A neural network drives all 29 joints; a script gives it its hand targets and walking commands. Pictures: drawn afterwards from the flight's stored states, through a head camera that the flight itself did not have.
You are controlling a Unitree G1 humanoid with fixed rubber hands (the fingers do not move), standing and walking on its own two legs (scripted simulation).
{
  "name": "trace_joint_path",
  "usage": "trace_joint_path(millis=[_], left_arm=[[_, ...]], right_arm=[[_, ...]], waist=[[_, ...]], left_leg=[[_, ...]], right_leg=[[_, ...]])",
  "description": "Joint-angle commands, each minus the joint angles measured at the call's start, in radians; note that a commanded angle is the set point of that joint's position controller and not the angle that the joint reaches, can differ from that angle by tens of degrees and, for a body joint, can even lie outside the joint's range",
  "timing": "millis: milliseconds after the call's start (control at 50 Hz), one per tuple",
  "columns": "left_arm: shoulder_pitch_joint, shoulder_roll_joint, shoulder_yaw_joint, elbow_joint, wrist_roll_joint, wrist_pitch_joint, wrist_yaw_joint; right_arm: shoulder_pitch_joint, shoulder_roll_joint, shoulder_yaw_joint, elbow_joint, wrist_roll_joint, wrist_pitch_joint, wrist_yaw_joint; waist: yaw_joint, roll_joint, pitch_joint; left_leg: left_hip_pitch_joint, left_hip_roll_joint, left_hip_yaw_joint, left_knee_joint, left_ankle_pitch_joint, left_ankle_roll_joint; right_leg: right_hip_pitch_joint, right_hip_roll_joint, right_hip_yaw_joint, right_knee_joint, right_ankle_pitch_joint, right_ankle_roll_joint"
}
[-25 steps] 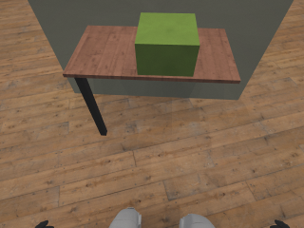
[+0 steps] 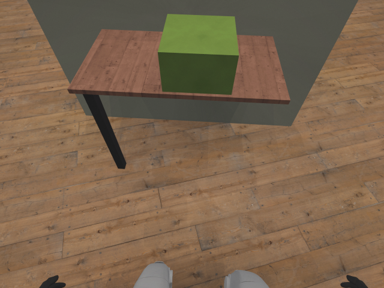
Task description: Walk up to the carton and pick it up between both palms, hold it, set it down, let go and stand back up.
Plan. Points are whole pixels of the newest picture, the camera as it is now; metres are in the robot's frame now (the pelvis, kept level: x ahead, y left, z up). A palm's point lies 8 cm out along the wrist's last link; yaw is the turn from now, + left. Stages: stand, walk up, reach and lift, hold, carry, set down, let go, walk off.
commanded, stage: walk up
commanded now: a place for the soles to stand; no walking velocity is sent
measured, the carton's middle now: (198, 53) +0.87 +0.01 -0.02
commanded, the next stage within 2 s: none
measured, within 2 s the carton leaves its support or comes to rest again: neither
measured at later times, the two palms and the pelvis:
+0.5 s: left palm out of the picture +0.08 +0.27 -0.09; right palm out of the picture +0.07 -0.41 -0.08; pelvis +0.00 -0.06 +0.00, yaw -2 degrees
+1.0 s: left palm out of the picture +0.08 +0.26 -0.10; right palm out of the picture +0.07 -0.42 -0.08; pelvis -0.01 -0.08 +0.00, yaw +0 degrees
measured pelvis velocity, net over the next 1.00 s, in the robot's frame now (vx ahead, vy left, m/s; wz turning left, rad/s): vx -0.01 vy -0.08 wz -0.01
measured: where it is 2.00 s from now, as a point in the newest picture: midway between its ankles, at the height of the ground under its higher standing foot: outside the picture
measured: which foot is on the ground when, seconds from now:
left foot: down 0.00-0.48, up 0.50-0.78, down 0.80-1.00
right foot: down 0.00-1.00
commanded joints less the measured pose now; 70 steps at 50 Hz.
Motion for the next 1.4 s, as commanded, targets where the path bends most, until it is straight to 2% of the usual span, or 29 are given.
trace_joint_path(millis=[0,20,40,160,200,240,280,400,440,460,480,520,560,600,640,740,780,820,840,860,940,1020,1060,1080,1120,1220,1300,1360,1380], left_arm=[[0.085,0.236,0.070,0.008,0.041,-0.023,-0.002],[0.143,0.319,0.099,-0.011,0.059,-0.018,-0.003],[0.096,0.320,0.099,-0.017,0.053,-0.016,0.001],[-0.021,0.262,0.061,-0.069,0.041,-0.007,0.007],[-0.162,0.222,0.045,-0.095,0.041,0.002,-0.001],[-0.156,0.141,0.032,-0.131,0.036,0.014,-0.001],[-0.136,0.228,0.057,-0.114,0.049,0.028,0.002],[0.043,0.203,0.071,-0.046,0.046,0.019,-0.023],[0.111,0.242,0.098,0.001,0.051,0.002,-0.012],[0.222,0.301,0.114,0.014,0.062,-0.010,-0.001],[0.135,0.314,0.108,-0.039,0.049,-0.010,-0.001],[0.056,0.316,0.097,-0.061,0.052,0.001,0.002],[0.057,0.270,0.086,-0.056,0.056,-0.004,0.016],[0.087,0.257,0.088,-0.045,0.044,-0.006,0.022],[0.094,0.244,0.085,-0.040,0.034,-0.012,0.036],[-0.022,0.236,0.064,-0.060,0.032,-0.017,0.035],[-0.148,0.226,0.049,-0.078,0.020,-0.016,0.024],[-0.130,0.148,0.038,-0.104,0.012,-0.009,0.020],[-0.144,0.183,0.047,-0.087,0.012,-0.002,0.028],[-0.147,0.205,0.057,-0.073,0.018,0.005,0.028],[-0.089,0.201,0.056,-0.036,0.021,0.004,0.011],[0.091,0.176,0.053,0.051,0.017,-0.020,0.008],[0.109,0.261,0.071,0.038,0.031,-0.045,0.026],[0.041,0.310,0.080,0.025,0.033,-0.053,0.035],[-0.016,0.305,0.067,0.027,0.028,-0.060,0.041],[-0.108,0.235,0.037,0.002,0.023,-0.050,0.023],[-0.080,0.183,0.028,0.001,0.007,-0.028,0.025],[-0.035,0.214,0.036,0.028,0.014,-0.044,0.023],[-0.036,0.251,0.043,0.037,0.022,-0.049,0.027]], right_arm=[[-0.123,-0.237,-0.078,-0.059,-0.015,0.014,-0.003],[-0.106,-0.195,-0.075,-0.073,0.000,0.015,-0.018],[-0.131,-0.212,-0.074,-0.067,-0.006,0.020,-0.026],[0.035,-0.221,-0.076,-0.032,0.022,-0.004,-0.006],[0.193,-0.223,-0.096,0.029,0.007,-0.019,-0.009],[0.272,-0.362,-0.121,0.014,-0.007,-0.032,-0.029],[0.163,-0.399,-0.137,0.009,0.001,-0.022,-0.034],[-0.025,-0.366,-0.114,-0.043,-0.020,-0.008,-0.025],[-0.098,-0.296,-0.099,-0.041,-0.008,0.011,-0.019],[-0.117,-0.197,-0.073,-0.065,0.000,0.020,-0.020],[-0.074,-0.179,-0.055,-0.051,0.013,0.018,-0.040],[-0.045,-0.238,-0.079,-0.049,0.024,0.023,-0.040],[-0.036,-0.221,-0.079,-0.046,0.023,0.025,-0.030],[0.027,-0.169,-0.063,-0.031,0.024,0.023,-0.028],[0.008,-0.184,-0.059,-0.039,0.028,0.031,-0.026],[-0.027,-0.220,-0.072,-0.023,0.016,0.017,-0.011],[0.100,-0.210,-0.077,0.021,-0.002,-0.003,-0.004],[0.175,-0.336,-0.111,0.022,-0.021,-0.020,-0.018],[0.175,-0.331,-0.117,0.013,-0.004,-0.016,-0.021],[0.136,-0.334,-0.112,0.014,0.002,-0.017,-0.018],[-0.023,-0.296,-0.086,-0.040,-0.031,-0.003,-0.020],[-0.168,-0.232,-0.062,-0.066,-0.010,0.019,0.013],[-0.161,-0.160,-0.057,-0.081,0.004,0.027,0.020],[-0.166,-0.188,-0.065,-0.064,0.000,0.030,0.014],[-0.122,-0.216,-0.065,-0.033,0.011,0.033,0.018],[-0.023,-0.195,-0.075,-0.008,0.010,0.003,0.037],[-0.063,-0.246,-0.070,-0.009,0.004,-0.006,0.031],[-0.150,-0.223,-0.056,-0.042,0.004,0.010,0.031],[-0.153,-0.195,-0.057,-0.042,0.019,0.013,0.033]], waist=[[0.056,0.020,-0.139],[0.068,-0.194,-0.086],[0.078,-0.133,-0.075],[-0.004,-0.125,-0.144],[-0.115,-0.082,-0.150],[-0.146,0.236,-0.188],[-0.099,0.128,-0.100],[-0.008,0.160,-0.088],[0.073,0.088,-0.079],[0.123,-0.201,-0.091],[0.084,-0.238,-0.014],[0.061,-0.096,-0.063],[0.036,-0.067,-0.020],[0.047,-0.192,-0.073],[0.063,-0.100,-0.119],[0.021,-0.110,-0.090],[-0.084,-0.066,-0.144],[-0.114,0.212,-0.216],[-0.141,0.243,-0.237],[-0.096,0.088,-0.189],[-0.036,0.247,-0.027],[0.051,0.128,-0.100],[0.069,-0.091,-0.088],[0.041,-0.061,-0.044],[0.007,-0.015,-0.045],[-0.057,-0.020,-0.124],[-0.037,0.107,-0.160],[0.005,0.066,-0.151],[0.009,-0.076,-0.133]], left_leg=[[-0.194,0.041,-0.143,-0.118,0.054,0.122],[-0.319,-0.065,0.063,0.116,0.023,0.062],[-0.352,-0.047,0.053,0.149,-0.206,0.046],[-0.065,-0.023,0.092,-0.015,-0.106,0.064],[0.221,-0.058,0.113,-0.247,0.139,0.068],[0.393,0.273,-0.612,-0.489,0.266,0.254],[0.295,0.361,-0.759,-0.536,0.100,0.361],[-0.014,0.262,-0.497,-0.457,-0.025,0.273],[-0.165,0.116,-0.231,-0.199,0.005,0.146],[-0.329,-0.032,-0.031,0.157,0.007,0.066],[-0.434,-0.098,0.040,0.228,-0.176,0.031],[-0.315,-0.055,-0.001,0.275,-0.181,0.040],[-0.326,-0.043,-0.020,0.260,-0.138,0.044],[-0.285,-0.038,-0.048,0.255,-0.103,0.048],[-0.310,-0.042,-0.051,0.189,-0.095,0.047],[-0.116,0.022,0.001,-0.061,-0.121,0.049],[0.218,-0.011,0.035,-0.259,0.083,0.068],[0.381,0.219,-0.481,-0.424,0.246,0.239],[0.426,0.336,-0.716,-0.474,0.325,0.371],[0.398,0.345,-0.755,-0.439,0.367,0.392],[0.017,0.217,-0.515,-0.455,0.188,0.271],[-0.172,0.118,-0.298,-0.380,-0.093,0.153],[-0.291,-0.062,-0.068,0.012,-0.059,0.043],[-0.296,-0.033,-0.075,0.056,-0.112,0.037],[-0.183,0.008,-0.092,0.050,-0.122,0.044],[0.164,0.000,-0.022,-0.238,0.131,0.070],[0.124,0.161,-0.410,-0.386,0.203,0.198],[-0.056,0.076,-0.205,-0.265,0.144,0.115],[-0.102,0.000,-0.102,-0.132,0.167,0.068]], right_leg=[[0.244,-0.086,0.275,-0.462,0.050,-0.045],[0.279,-0.207,0.443,-0.576,0.127,-0.092],[0.246,-0.317,0.550,-0.604,0.204,-0.155],[0.157,-0.249,0.311,-0.404,0.565,-0.161],[-0.041,-0.136,0.171,-0.213,0.491,-0.108],[-0.333,0.036,0.090,0.193,0.149,0.032],[-0.355,0.014,0.219,0.224,-0.163,0.028],[-0.035,-0.001,0.150,-0.055,0.009,0.012],[0.177,-0.014,0.206,-0.370,0.040,0.004],[0.332,-0.155,0.459,-0.624,0.026,-0.012],[0.288,-0.249,0.547,-0.651,0.322,-0.041],[0.185,-0.279,0.542,-0.629,0.333,-0.088],[0.243,-0.233,0.467,-0.578,0.485,-0.011],[0.307,-0.185,0.334,-0.494,0.786,0.040],[0.417,-0.204,0.352,-0.447,0.910,0.049],[0.234,-0.276,0.392,-0.426,0.747,-0.092],[-0.017,-0.207,0.265,-0.300,0.621,-0.073],[-0.213,0.010,0.099,0.142,0.436,0.044],[-0.279,0.045,0.124,0.172,-0.058,0.064],[-0.263,0.030,0.227,0.151,-0.154,0.058],[-0.111,-0.008,0.177,0.047,-0.081,0.013],[0.202,0.033,0.123,-0.304,0.080,-0.020],[0.246,-0.222,0.567,-0.612,-0.094,-0.063],[0.174,-0.335,0.669,-0.674,-0.110,-0.107],[0.104,-0.334,0.605,-0.651,0.038,-0.101],[-0.057,-0.174,0.285,-0.394,0.240,-0.073],[-0.021,0.012,0.137,-0.150,0.149,0.011],[0.132,-0.069,0.230,-0.385,0.140,-0.034],[0.162,-0.146,0.339,-0.471,0.160,-0.072]])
